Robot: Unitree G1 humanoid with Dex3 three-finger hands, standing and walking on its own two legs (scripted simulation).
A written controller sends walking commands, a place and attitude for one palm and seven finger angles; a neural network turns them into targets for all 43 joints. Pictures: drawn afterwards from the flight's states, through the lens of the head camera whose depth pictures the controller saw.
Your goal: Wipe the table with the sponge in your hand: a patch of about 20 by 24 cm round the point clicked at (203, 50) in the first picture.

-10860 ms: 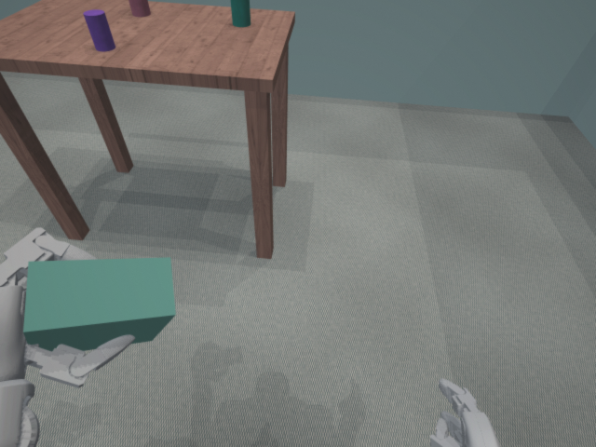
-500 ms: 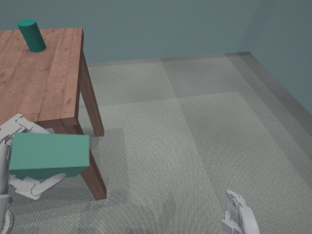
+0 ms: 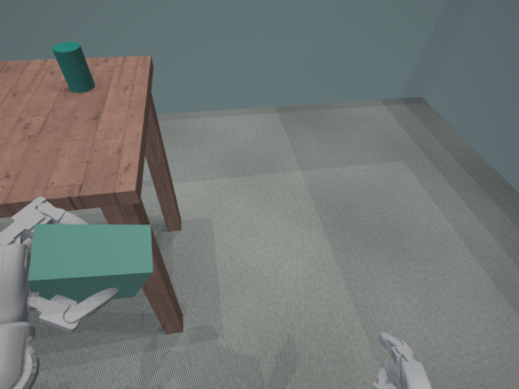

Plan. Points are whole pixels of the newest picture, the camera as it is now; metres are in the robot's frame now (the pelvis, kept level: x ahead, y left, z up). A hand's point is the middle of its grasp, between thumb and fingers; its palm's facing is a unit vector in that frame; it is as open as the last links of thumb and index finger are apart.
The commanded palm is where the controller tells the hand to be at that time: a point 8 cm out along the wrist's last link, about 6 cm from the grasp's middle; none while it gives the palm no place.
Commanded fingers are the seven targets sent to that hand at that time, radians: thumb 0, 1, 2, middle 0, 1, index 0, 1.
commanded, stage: shuffle to correct the standing spot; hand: left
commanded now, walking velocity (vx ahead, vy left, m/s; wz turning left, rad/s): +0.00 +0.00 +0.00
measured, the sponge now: (109, 265) +0.23 +0.21 +0.12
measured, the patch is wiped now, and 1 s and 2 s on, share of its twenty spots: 0.00 0.00 0.00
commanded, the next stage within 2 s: none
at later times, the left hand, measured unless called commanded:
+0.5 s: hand (63, 236) +0.25 +0.28 +0.14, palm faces +0.36 -0.84 -0.41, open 10.3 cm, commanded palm +0.20 +0.31 +0.17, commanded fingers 0.00 0.10 1.30 -1.20 -1.60 -1.20 -1.60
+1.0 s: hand (74, 184) +0.32 +0.28 +0.17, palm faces +0.24 -0.87 -0.43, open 10.3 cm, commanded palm +0.27 +0.34 +0.17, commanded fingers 0.00 0.10 1.30 -1.20 -1.60 -1.20 -1.60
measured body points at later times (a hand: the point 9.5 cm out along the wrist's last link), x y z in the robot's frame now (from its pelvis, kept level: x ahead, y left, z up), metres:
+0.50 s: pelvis +0.03 +0.03 -0.02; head +0.03 +0.04 +0.43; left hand +0.23 +0.32 +0.17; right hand +0.19 -0.21 -0.08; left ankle +0.01 +0.08 -0.74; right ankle +0.03 -0.10 -0.74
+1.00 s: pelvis +0.06 +0.09 -0.01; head +0.08 +0.09 +0.44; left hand +0.30 +0.33 +0.19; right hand +0.18 -0.15 -0.10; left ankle +0.05 +0.14 -0.74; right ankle +0.05 +0.00 -0.73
